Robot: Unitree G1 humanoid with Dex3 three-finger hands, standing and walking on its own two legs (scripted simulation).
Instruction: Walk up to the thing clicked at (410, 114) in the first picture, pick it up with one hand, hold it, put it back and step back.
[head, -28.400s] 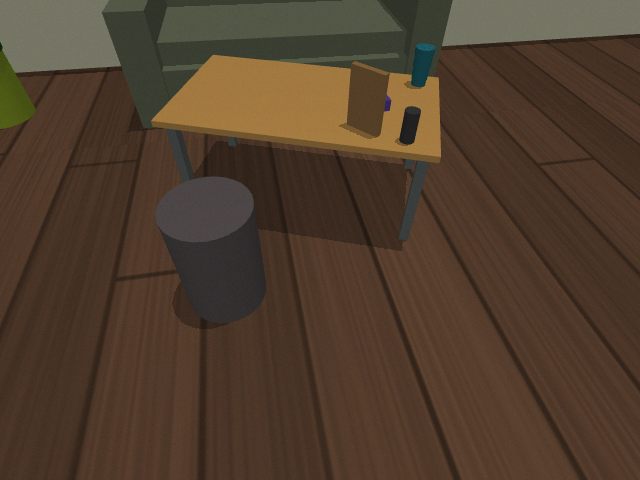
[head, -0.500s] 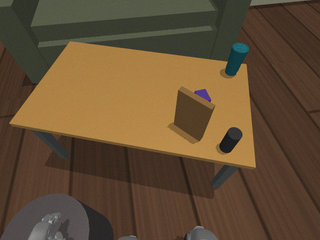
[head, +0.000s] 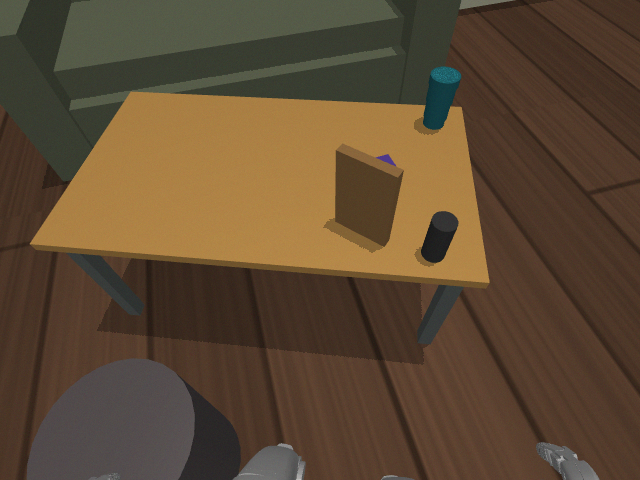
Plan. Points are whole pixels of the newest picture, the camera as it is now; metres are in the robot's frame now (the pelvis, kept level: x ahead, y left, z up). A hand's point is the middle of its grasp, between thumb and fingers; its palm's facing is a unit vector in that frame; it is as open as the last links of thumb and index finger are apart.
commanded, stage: step back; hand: right
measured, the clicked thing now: (438, 238) +0.61 -0.23 -0.23
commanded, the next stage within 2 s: none
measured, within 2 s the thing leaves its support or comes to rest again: neither
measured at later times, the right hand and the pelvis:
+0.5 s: hand out of the picture -0.03 -0.24 -0.12, palm faces -0.04 +0.90 -0.44, open 7.4 cm; pelvis -0.14 +0.03 +0.01, yaw -1 degrees
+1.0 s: hand out of the picture -0.23 -0.25 -0.15, palm faces -0.08 +0.91 -0.41, open 7.4 cm; pelvis -0.30 +0.01 -0.01, yaw +2 degrees
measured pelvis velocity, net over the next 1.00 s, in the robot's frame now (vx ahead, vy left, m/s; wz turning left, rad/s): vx -0.30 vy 0.01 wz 0.03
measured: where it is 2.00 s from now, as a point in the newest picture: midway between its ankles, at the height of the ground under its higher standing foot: outside the picture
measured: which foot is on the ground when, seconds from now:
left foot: up 0.00-0.18, down 0.20-0.64, up 0.66-0.90, down 0.92-1.00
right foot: down 0.00-0.22, up 0.24-0.60, down 0.62-0.94, up 0.96-1.00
